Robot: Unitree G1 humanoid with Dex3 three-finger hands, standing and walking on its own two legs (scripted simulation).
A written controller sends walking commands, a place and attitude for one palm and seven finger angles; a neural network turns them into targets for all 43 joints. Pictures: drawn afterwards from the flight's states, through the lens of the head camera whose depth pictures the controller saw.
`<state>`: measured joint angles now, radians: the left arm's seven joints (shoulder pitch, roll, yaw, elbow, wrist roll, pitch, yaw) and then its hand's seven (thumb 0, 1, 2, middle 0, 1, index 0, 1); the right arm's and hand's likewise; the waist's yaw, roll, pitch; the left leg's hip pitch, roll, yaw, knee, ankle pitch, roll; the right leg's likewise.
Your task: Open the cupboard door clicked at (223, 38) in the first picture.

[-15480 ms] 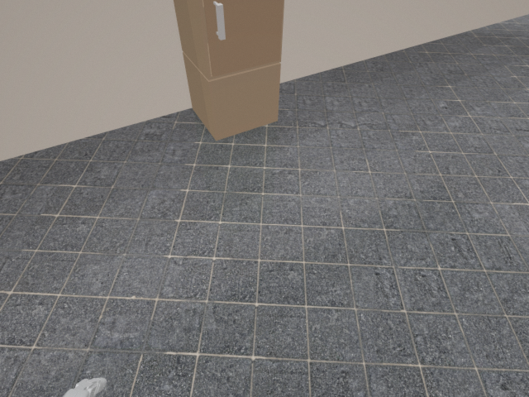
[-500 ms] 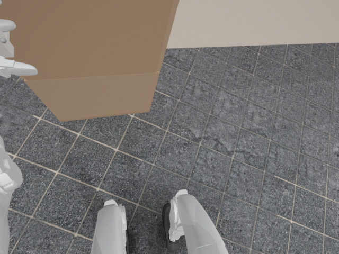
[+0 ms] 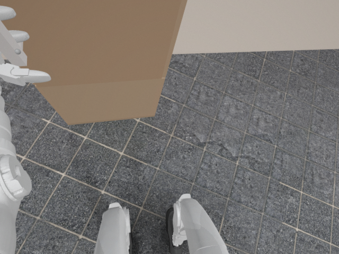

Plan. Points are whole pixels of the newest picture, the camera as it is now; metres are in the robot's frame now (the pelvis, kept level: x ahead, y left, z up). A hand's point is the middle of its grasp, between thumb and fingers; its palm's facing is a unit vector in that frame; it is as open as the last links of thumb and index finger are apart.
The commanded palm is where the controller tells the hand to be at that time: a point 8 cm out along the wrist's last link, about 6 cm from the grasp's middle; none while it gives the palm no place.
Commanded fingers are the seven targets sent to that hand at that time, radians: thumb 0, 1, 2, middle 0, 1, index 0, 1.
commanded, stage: close the thumb around the handle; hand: left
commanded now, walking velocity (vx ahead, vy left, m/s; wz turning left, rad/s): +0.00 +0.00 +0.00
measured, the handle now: (2, 28) +0.58 +0.30 +0.05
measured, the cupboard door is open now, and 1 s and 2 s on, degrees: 1 6 44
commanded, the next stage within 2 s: pull the door open along its arc in 0.56 s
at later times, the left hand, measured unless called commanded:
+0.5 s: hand (16, 51) +0.53 +0.27 +0.04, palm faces +0.11 -0.99 -0.01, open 5.8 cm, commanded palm +0.52 +0.28 +0.04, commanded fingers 0.00 0.90 0.90 -0.40 -1.35 -0.40 -1.35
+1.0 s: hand (18, 65) +0.50 +0.26 +0.04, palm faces +0.08 -1.00 -0.01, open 6.0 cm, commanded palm +0.44 +0.29 +0.04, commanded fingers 0.00 0.90 0.90 -0.40 -1.35 -0.40 -1.35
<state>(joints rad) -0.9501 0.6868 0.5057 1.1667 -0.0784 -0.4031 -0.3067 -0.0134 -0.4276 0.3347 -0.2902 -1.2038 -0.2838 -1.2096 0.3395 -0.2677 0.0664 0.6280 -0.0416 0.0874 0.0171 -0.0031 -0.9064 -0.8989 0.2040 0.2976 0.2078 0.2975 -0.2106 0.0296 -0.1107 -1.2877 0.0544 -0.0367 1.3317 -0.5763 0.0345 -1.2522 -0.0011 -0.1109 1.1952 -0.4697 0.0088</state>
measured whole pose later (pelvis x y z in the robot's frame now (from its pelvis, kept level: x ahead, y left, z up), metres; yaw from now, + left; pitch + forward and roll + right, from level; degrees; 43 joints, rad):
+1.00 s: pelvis +0.00 +0.00 +0.01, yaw -1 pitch +29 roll -5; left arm -0.73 0.62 0.55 0.97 -0.16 -0.38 -0.36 0.00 0.68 0.73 -0.35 -1.35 -0.35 -1.35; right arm 0.35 -0.26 0.06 0.58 -0.01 0.10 0.02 0.00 -0.91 -0.90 0.20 0.30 0.21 0.30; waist -0.19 0.03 -0.12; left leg -1.23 0.07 0.01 1.29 -0.57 0.04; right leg -1.22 0.01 -0.07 1.17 -0.45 0.02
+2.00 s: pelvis +0.00 -0.06 +0.02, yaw +5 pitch +19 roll +1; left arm -0.08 0.00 0.02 0.42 0.01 -0.52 0.50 0.01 0.49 0.72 -0.35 -1.31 -0.35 -1.31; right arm 0.16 -0.21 -0.03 0.64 -0.07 -0.03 0.00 0.01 -0.91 -0.90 0.20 0.30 0.20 0.30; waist -0.03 0.01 -0.16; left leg -1.00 0.02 -0.03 1.20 -0.54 -0.04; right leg -1.03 -0.03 -0.10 1.21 -0.52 -0.06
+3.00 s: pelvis -0.02 +0.00 +0.02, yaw +4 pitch +19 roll -2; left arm -0.09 0.11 -0.09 0.38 -0.11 -0.47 0.02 -0.01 -0.50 0.30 -0.22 -0.37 -0.22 -0.39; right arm 0.21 -0.23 0.01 0.55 -0.01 -0.02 0.01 0.01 -0.91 -0.90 0.20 0.30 0.21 0.30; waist -0.02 0.02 -0.15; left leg -1.04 -0.01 0.00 1.25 -0.54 0.04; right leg -1.04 -0.06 -0.07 1.20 -0.48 0.01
